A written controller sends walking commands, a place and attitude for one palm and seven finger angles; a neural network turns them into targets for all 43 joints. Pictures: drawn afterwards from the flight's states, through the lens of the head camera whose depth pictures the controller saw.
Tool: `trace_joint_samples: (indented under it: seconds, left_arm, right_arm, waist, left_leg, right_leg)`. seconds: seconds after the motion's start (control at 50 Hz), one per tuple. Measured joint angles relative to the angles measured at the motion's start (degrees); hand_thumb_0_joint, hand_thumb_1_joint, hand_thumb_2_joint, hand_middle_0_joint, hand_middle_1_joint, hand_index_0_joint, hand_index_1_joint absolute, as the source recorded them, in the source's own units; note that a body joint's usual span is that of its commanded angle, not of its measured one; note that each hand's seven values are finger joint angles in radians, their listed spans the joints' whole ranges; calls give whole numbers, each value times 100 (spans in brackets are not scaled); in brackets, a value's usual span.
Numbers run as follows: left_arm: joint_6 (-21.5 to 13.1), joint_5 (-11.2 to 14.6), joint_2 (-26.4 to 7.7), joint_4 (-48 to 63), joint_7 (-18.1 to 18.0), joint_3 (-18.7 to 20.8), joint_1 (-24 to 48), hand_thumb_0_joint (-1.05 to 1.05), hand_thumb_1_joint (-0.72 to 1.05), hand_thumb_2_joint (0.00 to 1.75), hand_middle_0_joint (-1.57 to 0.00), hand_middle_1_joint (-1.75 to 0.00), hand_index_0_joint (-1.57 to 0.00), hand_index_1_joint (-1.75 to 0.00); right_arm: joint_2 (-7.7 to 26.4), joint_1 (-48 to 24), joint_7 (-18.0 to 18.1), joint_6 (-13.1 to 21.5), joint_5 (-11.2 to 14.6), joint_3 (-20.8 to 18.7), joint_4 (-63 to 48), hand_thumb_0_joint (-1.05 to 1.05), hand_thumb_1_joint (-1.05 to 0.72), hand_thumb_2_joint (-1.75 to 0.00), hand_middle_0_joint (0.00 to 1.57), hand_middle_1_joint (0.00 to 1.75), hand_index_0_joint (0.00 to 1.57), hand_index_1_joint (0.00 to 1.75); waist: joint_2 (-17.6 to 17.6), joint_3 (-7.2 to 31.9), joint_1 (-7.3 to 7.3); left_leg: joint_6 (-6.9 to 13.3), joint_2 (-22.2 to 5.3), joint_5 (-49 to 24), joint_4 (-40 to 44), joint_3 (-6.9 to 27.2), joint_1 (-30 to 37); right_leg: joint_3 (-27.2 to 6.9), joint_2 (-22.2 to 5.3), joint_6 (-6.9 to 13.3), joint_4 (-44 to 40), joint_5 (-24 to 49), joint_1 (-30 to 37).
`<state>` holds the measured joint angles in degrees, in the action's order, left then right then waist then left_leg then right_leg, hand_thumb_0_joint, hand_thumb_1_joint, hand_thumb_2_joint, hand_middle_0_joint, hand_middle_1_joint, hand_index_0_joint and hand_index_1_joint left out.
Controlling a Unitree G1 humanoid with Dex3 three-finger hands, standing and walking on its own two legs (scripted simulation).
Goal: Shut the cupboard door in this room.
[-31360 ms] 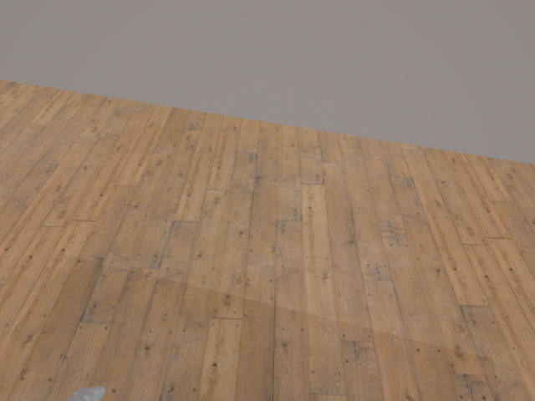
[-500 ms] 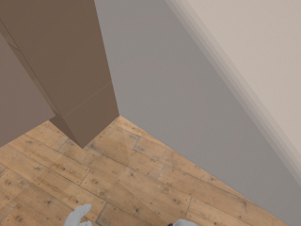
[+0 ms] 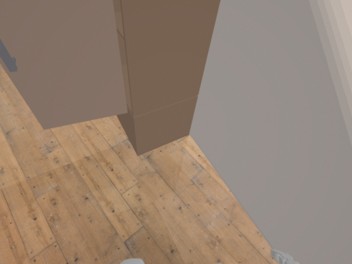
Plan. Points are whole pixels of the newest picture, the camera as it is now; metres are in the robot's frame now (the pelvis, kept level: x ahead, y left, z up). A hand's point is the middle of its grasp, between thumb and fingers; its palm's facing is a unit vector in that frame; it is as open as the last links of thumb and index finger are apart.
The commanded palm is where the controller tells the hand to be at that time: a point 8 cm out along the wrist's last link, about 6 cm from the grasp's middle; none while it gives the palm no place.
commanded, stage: turn to face it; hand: left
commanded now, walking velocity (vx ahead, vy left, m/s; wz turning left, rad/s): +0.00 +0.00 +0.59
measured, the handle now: (1, 44) +0.63 +0.57 +0.08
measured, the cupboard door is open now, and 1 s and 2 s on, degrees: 81 81 81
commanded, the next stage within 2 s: take the last steps up to it in 0.54 s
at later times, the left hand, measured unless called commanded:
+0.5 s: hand out of the picture +0.07 +0.17 -0.13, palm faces +0.23 -0.93 -0.30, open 7.4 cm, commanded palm none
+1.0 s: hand out of the picture -0.12 +0.17 -0.16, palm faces +0.45 -0.87 -0.22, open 7.4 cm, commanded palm none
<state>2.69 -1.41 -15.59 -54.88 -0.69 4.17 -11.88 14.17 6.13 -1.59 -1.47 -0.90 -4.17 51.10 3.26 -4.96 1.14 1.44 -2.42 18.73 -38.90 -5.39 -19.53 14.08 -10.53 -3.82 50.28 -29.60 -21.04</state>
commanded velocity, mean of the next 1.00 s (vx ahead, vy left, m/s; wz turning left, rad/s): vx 0.11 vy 0.04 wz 0.27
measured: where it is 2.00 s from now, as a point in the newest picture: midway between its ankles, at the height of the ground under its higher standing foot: (146, 248)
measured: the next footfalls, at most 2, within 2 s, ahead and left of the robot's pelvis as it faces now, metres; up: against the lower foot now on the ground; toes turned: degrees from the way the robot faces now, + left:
right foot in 0.42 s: +0.09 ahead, -0.14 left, +0.00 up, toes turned +8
left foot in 0.90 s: -0.04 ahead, +0.08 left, +0.00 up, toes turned +27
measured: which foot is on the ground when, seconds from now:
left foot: down 0.00-0.42, up 0.44-0.88, down 0.90-1.00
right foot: up 0.00-0.40, down 0.42-0.90, up 0.92-1.00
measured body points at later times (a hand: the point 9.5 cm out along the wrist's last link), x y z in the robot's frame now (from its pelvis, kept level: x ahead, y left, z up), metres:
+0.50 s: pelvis +0.02 -0.05 +0.01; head +0.06 -0.08 +0.46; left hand +0.06 +0.22 -0.11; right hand +0.13 -0.28 -0.15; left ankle -0.01 +0.08 -0.68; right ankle +0.05 -0.14 -0.72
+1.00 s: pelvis +0.00 -0.01 +0.02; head +0.00 +0.01 +0.47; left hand -0.14 +0.21 -0.14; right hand +0.17 -0.20 -0.12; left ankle -0.08 +0.06 -0.72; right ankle +0.05 -0.13 -0.67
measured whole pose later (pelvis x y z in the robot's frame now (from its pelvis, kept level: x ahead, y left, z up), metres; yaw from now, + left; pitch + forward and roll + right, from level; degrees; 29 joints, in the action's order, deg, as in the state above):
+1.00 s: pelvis +0.00 -0.01 +0.02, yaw +23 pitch -1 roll -1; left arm 2.4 -1.8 -13.9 -63.1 0.4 3.4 -19.8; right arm 10.8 11.6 -0.3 0.5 -1.0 -2.3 56.2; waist 1.4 -1.6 2.3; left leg 2.1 -0.6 19.2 -27.3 -4.3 -7.2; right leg 6.8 -6.0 -1.4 52.0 -25.5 -22.1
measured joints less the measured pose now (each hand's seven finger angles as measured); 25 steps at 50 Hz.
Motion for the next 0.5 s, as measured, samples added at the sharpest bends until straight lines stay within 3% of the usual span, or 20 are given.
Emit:
trace_joint_samples:
  seconds: [0.06,0.12,0.22,0.32,0.4,0.42,0.46,0.5]
  left_arm:
    - [83,26,-30,-35,15,14,64,1,91,89,-20,-30,-20,-30]
    - [33,40,-33,39,45,5,97,1,91,90,-20,-30,-19,-30]
    - [19,58,2,129,21,-27,165,1,91,90,-20,-30,-19,-30]
    - [14,89,106,175,-6,-84,327,1,91,90,-20,-30,-19,-30]
    - [-102,118,226,251,-10,-162,400,1,90,90,-20,-30,-20,-30]
    - [-158,106,251,274,-15,-181,388,1,90,90,-20,-30,-20,-30]
    - [-236,56,380,273,-32,-227,388,1,90,89,-20,-30,-20,-30]
    - [-260,39,490,291,-37,-262,327,1,90,89,-20,-30,-20,-30]
  right_arm:
    - [-51,45,87,36,-1,72,-49,0,-91,-90,19,30,19,30]
    - [-118,118,112,21,7,130,-7,0,-91,-90,20,30,20,30]
    - [-244,259,103,-9,9,162,69,0,-91,-90,20,30,20,30]
    - [-302,375,96,-64,-14,125,158,0,-91,-90,20,30,20,30]
    - [-259,478,100,-129,2,67,259,0,-91,-90,20,30,20,30]
    - [-236,514,95,-139,24,48,282,0,-91,-90,20,30,20,30]
    - [-143,506,95,-197,49,-14,352,1,-91,-90,20,30,20,30]
    - [-63,497,90,-282,33,-72,419,1,-91,-90,20,30,20,30]
  waist:
    - [-114,-14,-32]
    - [-169,-1,-11]
    - [-248,46,-52]
    - [-379,20,-177]
    - [-498,38,-252]
    - [-515,64,-244]
    - [-656,14,-269]
    - [-682,1,-263]
  left_leg:
    - [91,64,-144,361,214,137]
    - [120,172,-421,864,358,349]
    - [116,328,-638,1266,588,518]
    - [25,414,-652,1224,838,485]
    - [-130,488,-554,949,1043,329]
    - [-183,519,-484,787,1081,242]
    - [-239,526,253,6,1095,-29]
    - [-278,566,712,-1170,996,-382]
  right_leg:
    - [-632,347,-111,1123,54,-486]
    - [-936,448,-188,1385,499,-696]
    - [-1187,504,-268,966,640,-619]
    - [-1237,649,-247,-31,396,-229]
    - [-1134,812,-148,-1439,945,379]
    - [-1093,822,5,-1827,1258,540]
    - [-949,839,380,-1752,1331,561]
    - [-843,762,523,-1755,1274,624]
